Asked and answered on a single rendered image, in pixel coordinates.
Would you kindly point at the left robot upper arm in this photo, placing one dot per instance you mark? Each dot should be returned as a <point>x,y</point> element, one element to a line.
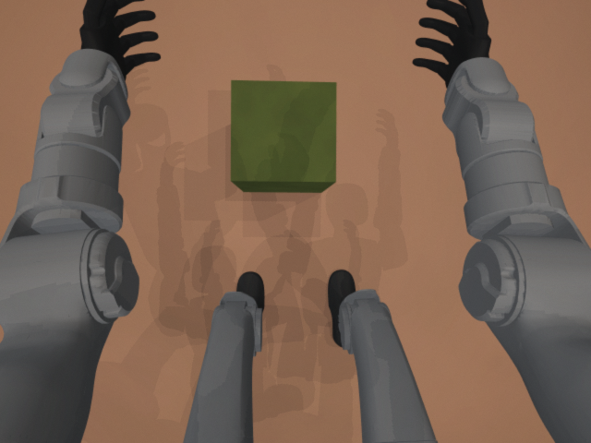
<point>60,294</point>

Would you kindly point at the robot left forearm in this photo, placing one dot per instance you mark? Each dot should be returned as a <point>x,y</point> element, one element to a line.
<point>78,152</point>

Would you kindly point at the left robot hand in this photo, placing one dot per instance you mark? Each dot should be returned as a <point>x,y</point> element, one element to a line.
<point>101,29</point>

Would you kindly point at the right robot hand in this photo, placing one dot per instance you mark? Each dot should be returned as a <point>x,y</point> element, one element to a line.
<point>470,39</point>

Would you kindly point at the right robot upper arm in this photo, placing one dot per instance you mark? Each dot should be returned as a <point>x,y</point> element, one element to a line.
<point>534,293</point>

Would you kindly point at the left robot shin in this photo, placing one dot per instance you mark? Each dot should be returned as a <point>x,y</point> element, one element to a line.
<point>233,296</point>

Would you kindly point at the robot right forearm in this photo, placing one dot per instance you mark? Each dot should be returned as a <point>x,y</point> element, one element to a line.
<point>507,188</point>

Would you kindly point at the carton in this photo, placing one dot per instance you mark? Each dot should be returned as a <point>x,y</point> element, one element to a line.
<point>283,136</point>

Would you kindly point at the right robot foot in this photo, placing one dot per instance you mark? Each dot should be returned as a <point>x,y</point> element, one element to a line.
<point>341,284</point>

